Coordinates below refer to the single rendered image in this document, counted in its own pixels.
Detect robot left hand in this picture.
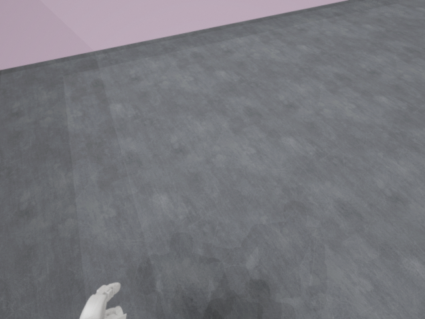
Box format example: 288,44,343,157
80,282,127,319

